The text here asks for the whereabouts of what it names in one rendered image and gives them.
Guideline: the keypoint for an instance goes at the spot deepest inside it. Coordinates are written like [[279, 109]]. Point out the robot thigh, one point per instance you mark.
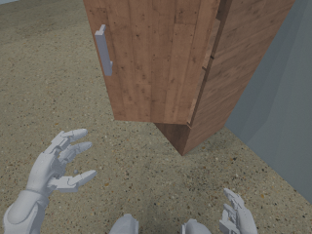
[[192, 227], [125, 225]]

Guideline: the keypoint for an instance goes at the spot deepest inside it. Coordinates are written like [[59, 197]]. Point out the robot left hand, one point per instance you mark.
[[42, 175]]

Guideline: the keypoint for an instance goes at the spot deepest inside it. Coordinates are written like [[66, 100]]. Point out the robot left forearm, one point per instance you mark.
[[26, 214]]

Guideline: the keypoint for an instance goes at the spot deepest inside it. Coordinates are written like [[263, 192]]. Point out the right robot thigh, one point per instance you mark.
[[192, 227]]

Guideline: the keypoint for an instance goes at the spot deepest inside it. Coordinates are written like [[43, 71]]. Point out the left robot thigh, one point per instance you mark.
[[125, 225]]

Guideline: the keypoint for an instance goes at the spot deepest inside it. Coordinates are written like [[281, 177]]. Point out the handle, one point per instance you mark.
[[103, 51]]

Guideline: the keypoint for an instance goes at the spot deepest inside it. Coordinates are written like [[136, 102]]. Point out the robot right hand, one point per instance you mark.
[[241, 221]]

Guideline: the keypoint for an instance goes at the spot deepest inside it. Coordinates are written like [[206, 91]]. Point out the cupboard door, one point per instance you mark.
[[158, 49]]

